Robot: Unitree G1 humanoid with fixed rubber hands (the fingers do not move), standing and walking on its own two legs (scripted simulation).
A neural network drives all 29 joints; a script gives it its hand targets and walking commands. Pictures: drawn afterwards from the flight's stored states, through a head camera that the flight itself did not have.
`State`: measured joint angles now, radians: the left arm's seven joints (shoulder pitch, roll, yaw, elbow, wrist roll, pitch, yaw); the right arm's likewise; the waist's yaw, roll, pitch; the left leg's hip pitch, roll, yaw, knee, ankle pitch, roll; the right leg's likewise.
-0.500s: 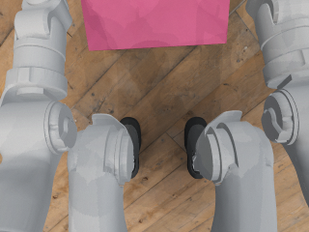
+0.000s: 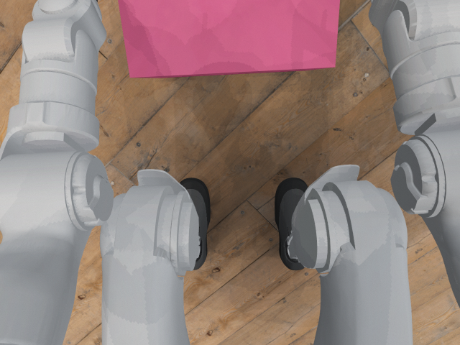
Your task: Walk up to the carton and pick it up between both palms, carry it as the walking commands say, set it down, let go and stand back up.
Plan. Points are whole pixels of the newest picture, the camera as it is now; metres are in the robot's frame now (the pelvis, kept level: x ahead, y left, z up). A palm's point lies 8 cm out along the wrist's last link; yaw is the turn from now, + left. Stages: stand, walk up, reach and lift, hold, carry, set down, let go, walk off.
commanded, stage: set down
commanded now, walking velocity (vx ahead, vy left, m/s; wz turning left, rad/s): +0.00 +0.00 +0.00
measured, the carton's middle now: out of the picture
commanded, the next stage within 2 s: none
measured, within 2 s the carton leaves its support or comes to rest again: neither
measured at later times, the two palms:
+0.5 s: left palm out of the picture +0.54 +0.20 -0.19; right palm out of the picture +0.56 -0.16 -0.19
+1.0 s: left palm out of the picture +0.54 +0.21 -0.20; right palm out of the picture +0.55 -0.16 -0.19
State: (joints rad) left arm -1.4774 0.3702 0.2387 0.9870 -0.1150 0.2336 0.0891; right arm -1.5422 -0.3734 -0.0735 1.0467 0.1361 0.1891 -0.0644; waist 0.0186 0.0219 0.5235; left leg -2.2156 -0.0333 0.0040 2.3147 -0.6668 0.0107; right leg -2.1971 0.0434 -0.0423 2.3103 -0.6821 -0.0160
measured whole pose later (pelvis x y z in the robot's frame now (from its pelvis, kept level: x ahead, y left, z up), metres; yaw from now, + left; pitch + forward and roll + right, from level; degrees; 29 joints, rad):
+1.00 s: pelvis +0.00 +0.00 -0.01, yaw +0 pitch +32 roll -1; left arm -1.47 0.38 0.25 1.06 -0.11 0.14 0.03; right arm -1.53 -0.38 -0.10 1.11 0.14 0.12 -0.04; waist 0.02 0.02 0.52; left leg -2.22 -0.03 0.01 2.34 -0.68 0.01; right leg -2.20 0.04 -0.04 2.34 -0.69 -0.02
